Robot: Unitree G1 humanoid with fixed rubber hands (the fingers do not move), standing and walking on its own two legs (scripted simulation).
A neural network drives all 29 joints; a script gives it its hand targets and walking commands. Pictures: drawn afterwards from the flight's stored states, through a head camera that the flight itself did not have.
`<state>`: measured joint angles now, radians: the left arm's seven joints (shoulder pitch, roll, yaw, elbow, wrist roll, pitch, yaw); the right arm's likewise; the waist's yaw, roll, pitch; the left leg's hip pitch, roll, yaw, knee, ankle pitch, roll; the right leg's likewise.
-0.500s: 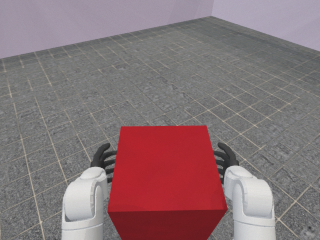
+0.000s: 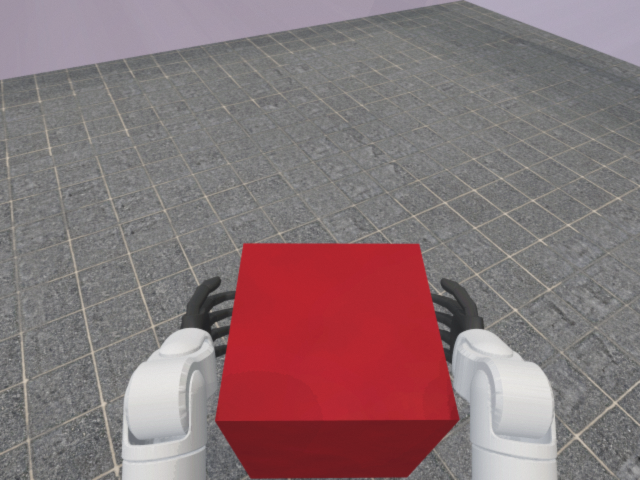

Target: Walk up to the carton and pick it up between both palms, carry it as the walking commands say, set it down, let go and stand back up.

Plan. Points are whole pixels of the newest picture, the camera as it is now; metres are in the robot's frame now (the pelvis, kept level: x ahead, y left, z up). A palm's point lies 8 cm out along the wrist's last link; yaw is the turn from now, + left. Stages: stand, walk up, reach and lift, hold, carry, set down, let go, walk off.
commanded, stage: carry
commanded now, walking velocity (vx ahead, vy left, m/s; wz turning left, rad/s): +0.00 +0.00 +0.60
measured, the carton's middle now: (330, 367) +0.27 +0.00 +0.01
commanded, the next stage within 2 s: none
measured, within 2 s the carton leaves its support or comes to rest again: neither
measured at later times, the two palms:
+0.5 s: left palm (151, 350) +0.26 +0.20 +0.08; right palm (408, 311) +0.31 -0.10 +0.08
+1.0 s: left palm (79, 384) +0.23 +0.27 +0.06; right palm (329, 294) +0.35 +0.00 +0.06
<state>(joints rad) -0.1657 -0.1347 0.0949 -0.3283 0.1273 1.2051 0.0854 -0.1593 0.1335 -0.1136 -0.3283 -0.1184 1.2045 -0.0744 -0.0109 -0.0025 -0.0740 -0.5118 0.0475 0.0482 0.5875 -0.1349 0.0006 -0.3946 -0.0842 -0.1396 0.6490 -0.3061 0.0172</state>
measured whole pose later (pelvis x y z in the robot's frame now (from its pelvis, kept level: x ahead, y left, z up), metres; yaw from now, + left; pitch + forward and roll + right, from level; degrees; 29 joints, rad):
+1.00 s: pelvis +0.04 +0.03 -0.02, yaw +24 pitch +4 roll +0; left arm -0.16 -0.13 0.10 -0.31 0.13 1.18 0.09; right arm -0.18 0.14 -0.12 -0.29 -0.10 1.18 -0.08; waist -0.02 -0.01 -0.06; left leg -0.54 -0.04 0.02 0.78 -0.31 0.04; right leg -0.43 -0.18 -0.11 1.07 -0.64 0.12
